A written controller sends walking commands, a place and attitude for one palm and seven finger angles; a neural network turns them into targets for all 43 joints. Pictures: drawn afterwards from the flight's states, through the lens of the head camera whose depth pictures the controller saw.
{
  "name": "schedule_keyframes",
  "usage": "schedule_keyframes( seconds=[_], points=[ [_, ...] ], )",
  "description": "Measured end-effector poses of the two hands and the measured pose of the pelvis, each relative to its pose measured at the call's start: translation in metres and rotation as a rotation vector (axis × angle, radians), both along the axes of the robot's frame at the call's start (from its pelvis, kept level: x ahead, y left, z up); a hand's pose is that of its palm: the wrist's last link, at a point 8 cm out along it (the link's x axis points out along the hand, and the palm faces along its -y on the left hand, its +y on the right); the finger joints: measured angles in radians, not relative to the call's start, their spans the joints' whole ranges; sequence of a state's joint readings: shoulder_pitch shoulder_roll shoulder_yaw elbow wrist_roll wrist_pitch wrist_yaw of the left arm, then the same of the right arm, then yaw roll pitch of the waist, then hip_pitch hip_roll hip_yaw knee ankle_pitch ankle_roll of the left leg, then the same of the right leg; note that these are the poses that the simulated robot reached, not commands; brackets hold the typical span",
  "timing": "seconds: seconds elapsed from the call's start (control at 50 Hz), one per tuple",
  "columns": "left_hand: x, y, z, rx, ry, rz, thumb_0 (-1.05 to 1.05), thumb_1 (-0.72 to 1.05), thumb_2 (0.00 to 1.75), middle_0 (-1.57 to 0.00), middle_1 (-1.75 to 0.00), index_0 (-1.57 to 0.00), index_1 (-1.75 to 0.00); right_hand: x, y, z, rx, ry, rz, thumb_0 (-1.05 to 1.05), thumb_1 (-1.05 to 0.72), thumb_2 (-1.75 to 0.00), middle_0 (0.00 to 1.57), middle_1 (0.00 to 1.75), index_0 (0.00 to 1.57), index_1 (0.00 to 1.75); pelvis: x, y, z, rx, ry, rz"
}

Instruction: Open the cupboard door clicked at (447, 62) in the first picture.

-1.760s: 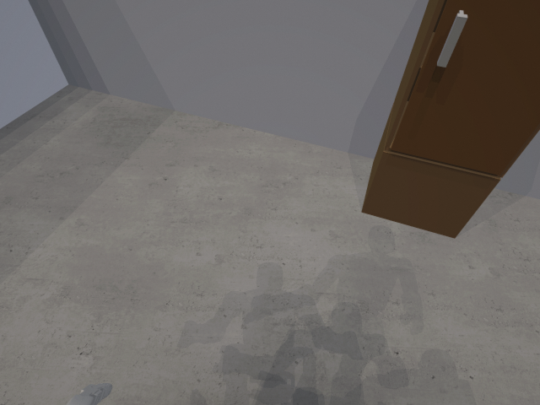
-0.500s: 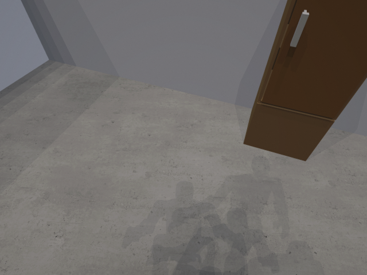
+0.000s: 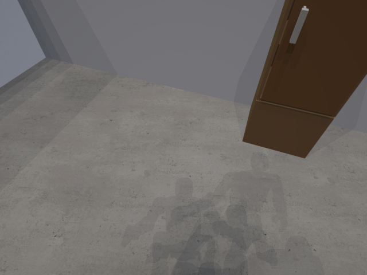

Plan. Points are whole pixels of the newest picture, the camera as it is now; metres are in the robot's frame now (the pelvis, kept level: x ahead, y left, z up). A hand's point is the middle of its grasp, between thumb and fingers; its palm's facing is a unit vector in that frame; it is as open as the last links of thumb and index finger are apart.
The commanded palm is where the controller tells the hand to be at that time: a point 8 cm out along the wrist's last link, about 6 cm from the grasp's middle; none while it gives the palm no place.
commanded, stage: walk to a spot facing it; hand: left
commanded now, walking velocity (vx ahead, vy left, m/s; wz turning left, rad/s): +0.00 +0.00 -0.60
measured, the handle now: (298, 24) +1.07 -0.42 +0.09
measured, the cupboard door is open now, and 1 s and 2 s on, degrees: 0 0 0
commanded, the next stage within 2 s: none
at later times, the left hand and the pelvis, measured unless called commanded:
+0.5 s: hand out of the picture +0.05 +0.15 -0.16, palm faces -0.20 -0.94 -0.27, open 7.4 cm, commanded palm none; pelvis -0.03 -0.04 -0.01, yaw -15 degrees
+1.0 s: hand out of the picture +0.14 +0.20 -0.18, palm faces -0.44 -0.87 -0.22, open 7.4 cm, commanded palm none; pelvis -0.03 +0.03 +0.00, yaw -31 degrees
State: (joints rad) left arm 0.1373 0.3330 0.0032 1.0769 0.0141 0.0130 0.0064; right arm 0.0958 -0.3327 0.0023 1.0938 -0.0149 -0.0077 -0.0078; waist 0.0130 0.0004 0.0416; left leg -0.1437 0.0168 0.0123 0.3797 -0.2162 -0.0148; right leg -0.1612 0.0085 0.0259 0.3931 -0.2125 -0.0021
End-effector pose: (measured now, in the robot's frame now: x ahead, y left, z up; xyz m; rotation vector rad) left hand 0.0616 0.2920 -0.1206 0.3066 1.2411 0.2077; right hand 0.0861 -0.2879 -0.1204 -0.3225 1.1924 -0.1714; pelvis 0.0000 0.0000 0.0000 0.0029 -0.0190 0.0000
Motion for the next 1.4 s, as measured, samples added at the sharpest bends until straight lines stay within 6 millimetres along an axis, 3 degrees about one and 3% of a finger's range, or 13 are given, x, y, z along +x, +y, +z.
schedule_keyframes(
  seconds=[0.1,0.2,0.34,0.5,0.68,0.86,1.0,1.1,1.18,1.24,1.4],
  points=[
    [-0.002,-0.014,-0.012,-0.028,0.041,-0.028,0.01,0.90,0.90,-0.20,-0.30,-0.20,-0.30,-0.013,0.011,-0.009,0.027,-0.014,-0.057,0.00,-0.91,-0.90,0.20,0.30,0.20,0.30,-0.004,0.000,-0.006,0.007,0.005,-0.051],
    [-0.002,-0.037,-0.022,-0.057,0.072,-0.073,0.01,0.90,0.90,-0.20,-0.30,-0.20,-0.30,-0.041,0.018,-0.025,0.078,-0.008,-0.128,0.00,-0.91,-0.90,0.20,0.30,0.20,0.30,-0.012,-0.008,-0.014,0.033,-0.002,-0.115],
    [0.003,-0.077,-0.024,-0.052,0.036,-0.130,0.01,0.90,0.90,-0.20,-0.30,-0.20,-0.30,-0.081,0.003,-0.057,0.142,0.041,-0.228,0.00,-0.90,-0.90,0.20,0.30,0.21,0.30,-0.020,-0.031,-0.028,0.022,-0.008,-0.177],
    [-0.004,-0.099,-0.008,-0.066,0.072,-0.174,0.01,0.90,0.90,-0.20,-0.30,-0.20,-0.30,-0.099,-0.016,-0.030,0.129,0.022,-0.301,0.01,-0.91,-0.90,0.20,0.30,0.20,0.30,-0.029,-0.041,-0.006,0.045,0.023,-0.255],
    [0.019,-0.093,-0.009,-0.077,0.049,-0.252,0.01,0.90,0.90,-0.20,-0.30,-0.20,-0.30,-0.108,-0.022,-0.013,0.065,-0.038,-0.376,0.00,-0.91,-0.90,0.20,0.30,0.20,0.30,-0.032,-0.029,-0.004,0.032,0.045,-0.345],
    [0.053,-0.060,-0.027,-0.097,0.040,-0.357,0.01,0.90,0.90,-0.20,-0.30,-0.20,-0.30,-0.116,0.016,0.003,0.010,-0.135,-0.452,0.00,-0.91,-0.90,0.20,0.30,0.20,0.30,-0.034,0.012,-0.010,0.005,0.060,-0.453],
    [0.090,-0.049,-0.027,-0.121,0.025,-0.460,0.01,0.91,0.90,-0.20,-0.29,-0.20,-0.30,-0.167,0.063,0.013,-0.001,-0.080,-0.553,0.00,-0.91,-0.90,0.20,0.30,0.20,0.30,-0.033,0.034,-0.003,-0.018,0.039,-0.549],
    [0.104,-0.056,-0.024,-0.125,0.048,-0.543,0.01,0.91,0.90,-0.19,-0.29,-0.20,-0.30,-0.201,0.088,0.011,0.019,-0.050,-0.651,0.00,-0.90,-0.90,0.20,0.30,0.21,0.30,-0.031,0.039,-0.001,-0.029,0.040,-0.630],
    [0.117,-0.083,-0.023,-0.133,0.080,-0.635,0.01,0.91,0.90,-0.19,-0.29,-0.19,-0.30,-0.238,0.107,0.005,0.046,-0.018,-0.759,0.00,-0.90,-0.90,0.20,0.30,0.21,0.30,-0.029,0.035,0.000,-0.025,0.043,-0.696],
    [0.132,-0.117,-0.020,-0.147,0.079,-0.712,0.01,0.91,0.90,-0.19,-0.29,-0.19,-0.30,-0.271,0.123,0.000,0.076,0.040,-0.847,0.00,-0.90,-0.90,0.20,0.30,0.21,0.30,-0.028,0.026,0.000,-0.020,0.048,-0.741],
    [0.178,-0.253,-0.015,-0.193,-0.057,-0.938,0.01,0.91,0.90,-0.19,-0.29,-0.20,-0.30,-0.352,0.148,-0.024,0.186,0.224,-1.052,0.00,-0.90,-0.90,0.20,0.30,0.20,0.30,-0.026,-0.025,-0.017,0.002,0.052,-0.844]
  ],
)
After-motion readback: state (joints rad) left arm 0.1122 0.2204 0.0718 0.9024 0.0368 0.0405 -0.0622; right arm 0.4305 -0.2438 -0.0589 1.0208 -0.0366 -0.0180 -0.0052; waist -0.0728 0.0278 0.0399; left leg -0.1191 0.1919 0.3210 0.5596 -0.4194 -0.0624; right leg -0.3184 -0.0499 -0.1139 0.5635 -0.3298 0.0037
